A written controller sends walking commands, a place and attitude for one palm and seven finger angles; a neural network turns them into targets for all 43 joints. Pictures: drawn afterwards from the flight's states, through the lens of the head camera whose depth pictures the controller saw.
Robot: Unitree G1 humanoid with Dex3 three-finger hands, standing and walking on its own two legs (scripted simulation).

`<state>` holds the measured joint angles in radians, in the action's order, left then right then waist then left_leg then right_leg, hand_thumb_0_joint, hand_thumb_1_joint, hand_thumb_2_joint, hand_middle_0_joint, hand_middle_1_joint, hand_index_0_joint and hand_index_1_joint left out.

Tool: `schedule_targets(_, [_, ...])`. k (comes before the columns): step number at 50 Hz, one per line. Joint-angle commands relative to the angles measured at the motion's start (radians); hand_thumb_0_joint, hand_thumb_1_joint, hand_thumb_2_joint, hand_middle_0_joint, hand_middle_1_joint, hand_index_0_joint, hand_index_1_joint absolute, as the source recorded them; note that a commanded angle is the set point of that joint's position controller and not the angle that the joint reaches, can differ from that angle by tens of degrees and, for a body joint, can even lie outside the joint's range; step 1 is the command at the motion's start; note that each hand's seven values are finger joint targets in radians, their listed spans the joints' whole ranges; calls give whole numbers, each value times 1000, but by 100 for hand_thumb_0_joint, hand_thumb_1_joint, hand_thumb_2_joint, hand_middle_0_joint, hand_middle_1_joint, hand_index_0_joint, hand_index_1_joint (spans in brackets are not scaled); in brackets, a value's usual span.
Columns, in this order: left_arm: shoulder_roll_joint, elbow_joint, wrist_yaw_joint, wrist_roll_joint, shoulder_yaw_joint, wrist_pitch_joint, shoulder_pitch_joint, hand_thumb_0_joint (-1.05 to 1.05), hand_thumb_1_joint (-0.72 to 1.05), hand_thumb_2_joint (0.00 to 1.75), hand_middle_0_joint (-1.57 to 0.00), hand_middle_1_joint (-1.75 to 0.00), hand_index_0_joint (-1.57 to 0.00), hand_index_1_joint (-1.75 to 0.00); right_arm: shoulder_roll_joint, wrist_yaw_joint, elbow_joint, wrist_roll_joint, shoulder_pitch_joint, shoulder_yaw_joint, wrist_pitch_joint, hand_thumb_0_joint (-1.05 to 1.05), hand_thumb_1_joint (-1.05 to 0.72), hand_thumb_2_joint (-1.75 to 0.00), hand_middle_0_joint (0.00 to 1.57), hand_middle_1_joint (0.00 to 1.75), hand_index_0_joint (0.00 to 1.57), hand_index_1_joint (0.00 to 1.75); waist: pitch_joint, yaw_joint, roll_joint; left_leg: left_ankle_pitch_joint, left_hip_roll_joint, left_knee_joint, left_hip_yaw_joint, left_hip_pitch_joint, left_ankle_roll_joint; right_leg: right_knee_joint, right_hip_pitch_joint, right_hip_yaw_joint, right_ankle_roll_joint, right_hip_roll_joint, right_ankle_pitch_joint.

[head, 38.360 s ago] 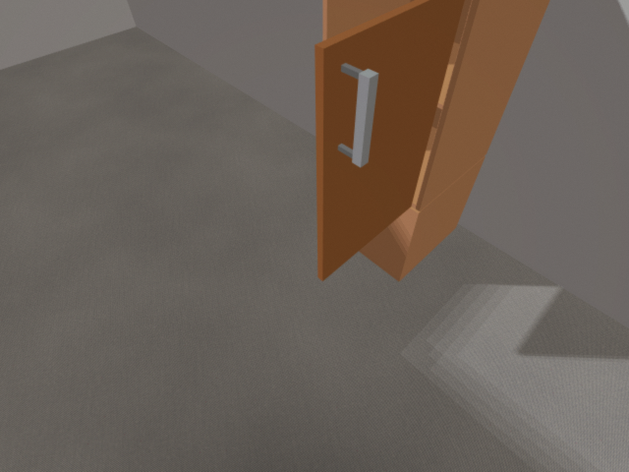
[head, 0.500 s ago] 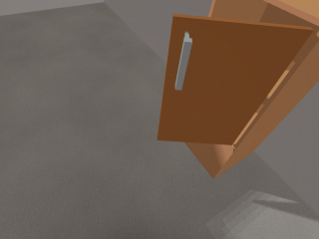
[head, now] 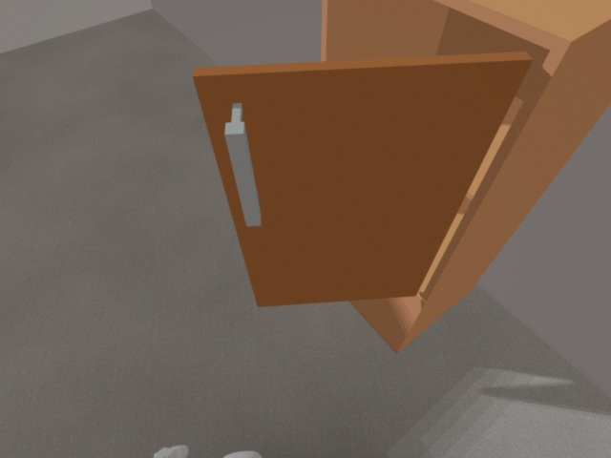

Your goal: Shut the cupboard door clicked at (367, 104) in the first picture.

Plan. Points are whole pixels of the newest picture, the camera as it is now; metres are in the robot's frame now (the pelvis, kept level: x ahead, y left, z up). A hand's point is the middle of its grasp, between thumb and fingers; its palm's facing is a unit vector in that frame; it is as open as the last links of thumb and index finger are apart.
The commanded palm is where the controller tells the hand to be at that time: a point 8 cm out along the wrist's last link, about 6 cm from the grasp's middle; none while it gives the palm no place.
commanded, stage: come to a stop and stand still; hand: left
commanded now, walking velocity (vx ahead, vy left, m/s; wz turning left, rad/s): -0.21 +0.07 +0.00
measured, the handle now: (246, 169) +0.44 +0.09 +0.13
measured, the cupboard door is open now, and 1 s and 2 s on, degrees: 57 57 57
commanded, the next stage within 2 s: look again from close up in 0.84 s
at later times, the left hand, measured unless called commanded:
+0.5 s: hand out of the picture +0.00 +0.19 -0.18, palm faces +0.05 -0.97 -0.25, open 7.4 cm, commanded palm none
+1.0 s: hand out of the picture -0.05 +0.19 -0.18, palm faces +0.04 -0.98 -0.18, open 7.4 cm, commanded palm none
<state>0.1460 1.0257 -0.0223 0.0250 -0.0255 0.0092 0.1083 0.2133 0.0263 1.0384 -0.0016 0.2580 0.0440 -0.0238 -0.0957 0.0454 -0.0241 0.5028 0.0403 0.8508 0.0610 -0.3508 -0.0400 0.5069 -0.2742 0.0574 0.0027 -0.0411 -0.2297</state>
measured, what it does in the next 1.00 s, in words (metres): steps on the spot: left foot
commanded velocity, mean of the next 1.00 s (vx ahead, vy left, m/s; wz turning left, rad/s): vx -0.03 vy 0.01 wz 0.00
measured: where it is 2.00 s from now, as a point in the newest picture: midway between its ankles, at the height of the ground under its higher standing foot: outside the picture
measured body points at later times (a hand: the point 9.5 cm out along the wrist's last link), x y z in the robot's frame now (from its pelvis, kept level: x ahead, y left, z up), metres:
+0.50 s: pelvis -0.01 +0.00 -0.01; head +0.00 -0.01 +0.44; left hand +0.00 +0.24 -0.16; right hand +0.10 -0.24 -0.15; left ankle +0.05 +0.10 -0.74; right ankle -0.03 -0.13 -0.74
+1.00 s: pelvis -0.03 +0.02 +0.00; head -0.03 +0.04 +0.45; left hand -0.05 +0.25 -0.16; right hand -0.04 -0.21 -0.15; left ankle +0.05 +0.10 -0.74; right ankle -0.03 -0.13 -0.74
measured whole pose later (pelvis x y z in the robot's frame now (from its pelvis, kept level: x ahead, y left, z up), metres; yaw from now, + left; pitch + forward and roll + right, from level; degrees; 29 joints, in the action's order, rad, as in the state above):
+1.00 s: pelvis -0.03 +0.02 +0.00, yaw +1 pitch -1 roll -1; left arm 0.18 1.01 -0.04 0.02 0.01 0.00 0.39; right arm 0.15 0.00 1.05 -0.01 0.36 0.01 -0.02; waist 0.01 0.01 0.02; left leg 0.14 -0.03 0.48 0.04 -0.34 0.06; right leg 0.49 -0.21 0.01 -0.01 -0.02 -0.28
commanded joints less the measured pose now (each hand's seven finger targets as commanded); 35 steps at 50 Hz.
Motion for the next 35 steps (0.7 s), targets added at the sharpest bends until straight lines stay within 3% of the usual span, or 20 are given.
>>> schedule_targets(1, [190, -35, -21, 0, -53, -9, 61, 0, 90, 90, -20, -30, -20, -30, 28, -1, -18, -8, 98, 11, -4, 0, -90, -90, 20, 30, 20, 30, 117, -26, 209, -146, -16, -179, -12, 52, 1, -94, 106, -153, 152, -240, 633])
schedule_targets(3, [187, -39, -22, -6, -53, -16, 58, 0, 90, 90, -20, -30, -20, -30, 41, -4, -20, -12, 96, 19, -7, 0, -90, -90, 20, 30, 20, 30, 108, -17, 179, -283, -6, -294, -16, 112, 12, -68, 62, -156, 129, -231, 514])
schedule_targets(4, [181, -43, -23, -10, -53, -21, 65, 0, 90, 90, -20, -30, -20, -30, 61, -5, -27, -14, 94, 22, -2, 0, -90, -90, 20, 30, 20, 30, 107, -19, 131, -467, 33, -348, -50, 158, 31, -35, 26, -144, 100, -202, 424])
schedule_targets(5, [158, -49, -25, -13, -50, -27, 91, 0, 90, 90, -20, -30, -20, -30, 97, -3, -40, -19, 73, 27, 3, 0, -90, -90, 20, 30, 20, 30, 123, -33, 12, -699, 125, -363, -136, 203, 75, 8, -21, -99, 57, -133, 281])
schedule_targets(7, [115, -65, -30, -7, -39, -43, 104, 0, 90, 90, -20, -30, -20, -30, 139, 2, -72, -24, 25, 32, 4, 0, -90, -90, 20, 30, 20, 30, 99, -50, -163, -846, 247, -474, -233, 93, 176, 159, 33, 5, -6, -1, -98])
schedule_targets(9, [123, -58, -24, -10, -38, -58, 93, 0, 90, 90, -20, -30, -20, -30, 136, 15, -87, -27, -16, 26, 8, 0, -90, -90, 20, 30, 20, 30, 107, -43, -218, -874, 280, -531, -269, 109, 246, 369, -14, -49, -12, 21, -351])
schedule_targets(11, [115, -45, -19, -10, -38, -56, 117, 0, 90, 90, -20, -30, -20, -30, 135, 20, -97, -30, -53, 24, 6, 0, -90, -90, 20, 30, 20, 30, 133, -57, -169, -936, 256, -473, -229, 184, 259, 381, -52, -70, -12, 26, -338])
schedule_targets(13, [102, -41, -14, -9, -27, -44, 135, 0, 90, 90, -20, -30, -20, -30, 141, 18, -96, -25, -54, 28, 8, 0, -90, -90, 20, 30, 20, 30, 168, -54, -88, -943, 233, -442, -199, 244, 242, 241, -24, -42, -19, 29, -268])
schedule_targets(15, [101, -21, -16, -7, -21, -35, 179, 0, 90, 90, -20, -30, -20, -30, 132, 14, -81, -13, -54, 27, 10, 0, -90, -90, 20, 30, 20, 30, 194, -61, -75, -807, 199, -431, -174, 233, 204, 66, 75, -28, -24, 31, -114])
schedule_targets(16, [105, -16, -49, -15, -3, 4, 292, 0, 90, 90, -20, -30, -20, -30, 155, 10, -146, 13, -132, 34, 31, 0, -90, -90, 20, 30, 20, 30, 237, -105, -67, -1001, 182, -156, -127, 364, 132, -132, -44, -134, -15, -43, 56])
schedule_targets(17, [170, -37, -47, 1, -16, 32, 290, 0, 90, 90, -20, -30, -20, -30, 111, -1, -192, 9, -111, 19, 35, 0, -90, -90, 20, 30, 20, 30, 219, -91, -4, -847, 78, -58, -82, 207, 97, -202, 110, -131, -21, -94, 549])
schedule_targets(18, [216, -75, -43, 6, -29, 32, 240, 0, 90, 90, -20, -30, -20, -30, 24, -13, -208, 2, -27, 9, 39, 0, -90, -90, 20, 30, 20, 30, 223, -25, 218, -272, -12, -96, -36, -26, 39, -35, 232, -263, 83, -242, 919])
schedule_targets(19, [195, -110, -42, 9, -15, 36, 207, 0, 90, 90, -20, -30, -20, -30, 23, -13, -207, -6, -38, 11, 30, 0, -90, -90, 20, 30, 20, 30, 197, -30, 146, -121, -37, -166, -33, -64, 36, 22, 266, -198, 118, -239, 935])
schedule_targets(20, [196, -118, -47, 9, -23, 34, 233, 0, 90, 90, -20, -30, -20, -30, 20, -15, -208, -9, -55, 13, 21, 0, -90, -90, 20, 30, 20, 30, 202, -40, 166, -149, -45, -211, -21, -33, 49, 65, 243, -214, 120, -204, 901])
schedule_targets(21, [198, -122, -47, 0, -20, 32, 222, 0, 90, 90, -20, -30, -20, -30, 29, -13, -208, -7, -33, 14, 17, 0, -90, -90, 20, 30, 20, 30, 197, -20, 224, -246, -41, -251, -22, 31, 60, 79, 181, -204, 111, -186, 812])
schedule_targets(23, [188, -151, -42, -3, -15, 12, 207, 0, 90, 90, -20, -30, -20, -30, 44, -15, -199, -10, -11, 13, 17, 0, -90, -90, 20, 30, 20, 30, 134, -20, 102, -447, -3, -285, -47, 135, 80, 63, 12, -152, 74, -118, 414])
schedule_targets(25, [173, -157, -38, 0, -9, -7, 219, 0, 90, 90, -20, -30, -20, -30, 69, -16, -209, -13, -32, 13, 16, 0, -90, -90, 20, 30, 20, 30, 31, -31, 22, -336, 47, -351, -136, 67, 106, -3, -69, -132, 51, -53, -30])
schedule_targets(26, [168, -152, -35, 1, -4, -11, 234, 0, 90, 90, -20, -30, -20, -30, 75, -18, -212, -13, -48, 11, 13, 0, -90, -90, 20, 30, 20, 30, -26, -41, 38, -202, 47, -395, -160, 8, 108, -39, -87, -134, 46, -35, -173])
schedule_targets(31, [186, -157, -27, 0, -7, -13, 245, 0, 90, 90, -20, -30, -20, -30, 75, -24, -184, -20, 22, 7, 8, 0, -90, -90, 20, 30, 20, 30, -26, -23, 57, -55, -2, -387, -128, 17, 78, -124, -172, -176, 70, -67, -401])
schedule_targets(35, [167, -145, -24, -2, -8, -14, 285, 0, 90, 90, -20, -30, -20, -30, 75, -22, -162, -23, 54, 1, 17, 0, -90, -90, 20, 30, 20, 30, 3, -39, 20, 5, 27, -469, -183, -29, 90, -86, -107, -131, 51, -30, -353])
